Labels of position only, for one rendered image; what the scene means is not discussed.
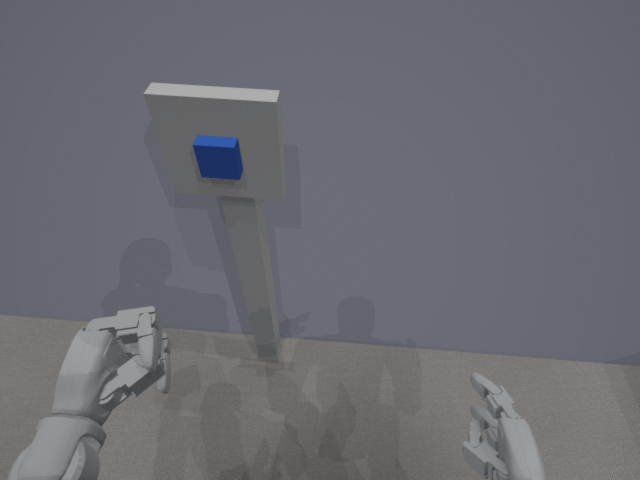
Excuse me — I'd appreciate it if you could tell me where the robot left forearm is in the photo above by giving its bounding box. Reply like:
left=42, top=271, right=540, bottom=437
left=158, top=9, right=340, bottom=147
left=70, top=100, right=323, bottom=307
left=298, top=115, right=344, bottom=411
left=7, top=414, right=107, bottom=480

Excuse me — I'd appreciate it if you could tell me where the button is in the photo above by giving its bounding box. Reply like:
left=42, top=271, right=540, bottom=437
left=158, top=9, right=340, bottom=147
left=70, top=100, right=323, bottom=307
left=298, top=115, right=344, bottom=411
left=193, top=135, right=243, bottom=180

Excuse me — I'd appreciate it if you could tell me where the left robot hand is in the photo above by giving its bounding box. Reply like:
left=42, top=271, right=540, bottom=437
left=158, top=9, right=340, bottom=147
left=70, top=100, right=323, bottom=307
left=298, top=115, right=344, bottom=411
left=52, top=306, right=172, bottom=426

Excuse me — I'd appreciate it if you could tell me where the panel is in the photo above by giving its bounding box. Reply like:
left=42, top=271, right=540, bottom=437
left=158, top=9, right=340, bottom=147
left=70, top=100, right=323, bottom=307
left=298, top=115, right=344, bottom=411
left=143, top=83, right=286, bottom=363

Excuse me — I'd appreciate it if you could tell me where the right robot hand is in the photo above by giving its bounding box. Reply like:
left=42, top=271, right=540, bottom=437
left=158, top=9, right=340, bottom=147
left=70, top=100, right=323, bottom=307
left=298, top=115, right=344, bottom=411
left=463, top=372, right=546, bottom=480

